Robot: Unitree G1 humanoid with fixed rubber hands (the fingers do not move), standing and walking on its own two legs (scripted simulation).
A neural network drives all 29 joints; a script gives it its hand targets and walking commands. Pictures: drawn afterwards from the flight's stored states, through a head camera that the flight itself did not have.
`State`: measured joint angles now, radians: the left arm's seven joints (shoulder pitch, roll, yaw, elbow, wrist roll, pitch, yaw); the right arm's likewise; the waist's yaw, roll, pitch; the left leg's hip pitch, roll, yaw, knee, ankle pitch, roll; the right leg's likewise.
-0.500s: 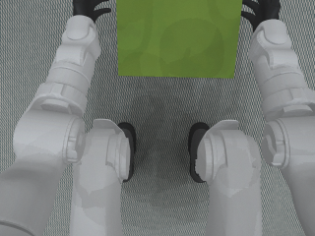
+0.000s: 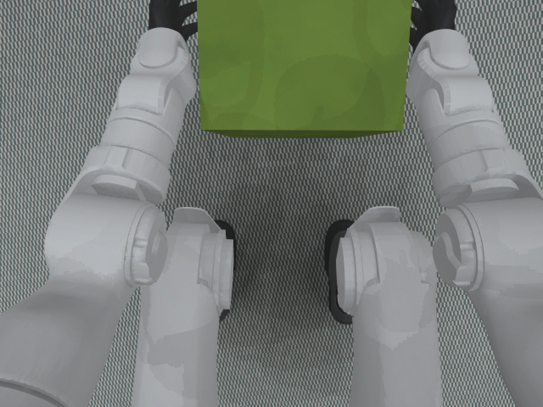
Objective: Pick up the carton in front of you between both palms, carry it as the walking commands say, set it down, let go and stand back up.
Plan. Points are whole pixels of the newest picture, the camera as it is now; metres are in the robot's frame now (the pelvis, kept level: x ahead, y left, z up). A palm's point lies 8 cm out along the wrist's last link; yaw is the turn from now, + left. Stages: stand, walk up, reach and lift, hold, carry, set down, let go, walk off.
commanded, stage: reach and lift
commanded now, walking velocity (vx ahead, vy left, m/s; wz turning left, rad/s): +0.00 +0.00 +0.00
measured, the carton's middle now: (296, 60) +0.51 -0.03 -0.22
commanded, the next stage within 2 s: none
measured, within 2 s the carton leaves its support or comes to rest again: neither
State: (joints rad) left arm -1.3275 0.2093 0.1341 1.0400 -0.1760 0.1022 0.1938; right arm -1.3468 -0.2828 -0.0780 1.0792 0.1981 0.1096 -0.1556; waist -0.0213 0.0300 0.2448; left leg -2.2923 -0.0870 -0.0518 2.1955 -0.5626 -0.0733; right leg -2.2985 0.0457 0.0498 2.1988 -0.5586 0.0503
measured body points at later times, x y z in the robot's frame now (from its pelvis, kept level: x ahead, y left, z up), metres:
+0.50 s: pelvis +0.00 +0.00 +0.11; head +0.25 -0.01 +0.49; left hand +0.50 +0.13 +0.05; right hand +0.49 -0.18 +0.04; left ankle +0.11 +0.13 -0.33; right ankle +0.11 -0.13 -0.33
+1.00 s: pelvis +0.04 +0.00 +0.25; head +0.20 -0.01 +0.67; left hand +0.46 +0.13 +0.20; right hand +0.45 -0.17 +0.20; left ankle +0.11 +0.13 -0.33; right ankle +0.11 -0.13 -0.33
